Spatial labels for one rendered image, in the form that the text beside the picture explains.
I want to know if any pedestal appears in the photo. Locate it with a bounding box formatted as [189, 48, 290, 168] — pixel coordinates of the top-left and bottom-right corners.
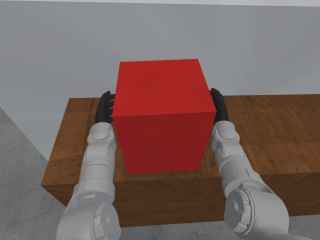
[41, 94, 320, 228]

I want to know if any robot right hand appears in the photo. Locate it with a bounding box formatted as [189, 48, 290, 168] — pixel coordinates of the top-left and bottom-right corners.
[209, 87, 229, 125]

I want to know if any robot right upper arm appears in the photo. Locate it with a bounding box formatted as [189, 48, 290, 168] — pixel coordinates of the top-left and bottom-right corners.
[223, 187, 313, 240]

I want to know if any robot left hand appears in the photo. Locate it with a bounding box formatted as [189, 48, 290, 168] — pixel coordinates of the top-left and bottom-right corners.
[94, 91, 116, 124]

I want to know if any robot left upper arm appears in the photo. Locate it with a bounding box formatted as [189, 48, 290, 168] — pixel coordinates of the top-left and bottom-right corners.
[57, 200, 121, 240]

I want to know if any robot left forearm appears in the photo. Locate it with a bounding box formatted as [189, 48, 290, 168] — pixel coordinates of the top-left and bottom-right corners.
[56, 122, 117, 240]

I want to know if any carton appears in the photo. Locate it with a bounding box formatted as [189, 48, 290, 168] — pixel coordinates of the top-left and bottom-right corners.
[112, 59, 217, 174]

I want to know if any robot right forearm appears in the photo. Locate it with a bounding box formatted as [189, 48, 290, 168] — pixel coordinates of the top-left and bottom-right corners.
[211, 120, 289, 227]

